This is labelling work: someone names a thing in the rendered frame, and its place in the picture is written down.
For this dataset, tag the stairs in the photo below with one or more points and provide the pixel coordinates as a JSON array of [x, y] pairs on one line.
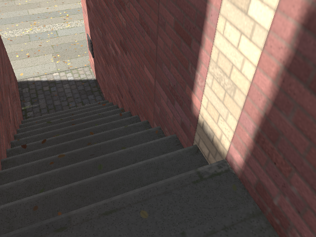
[[70, 159]]

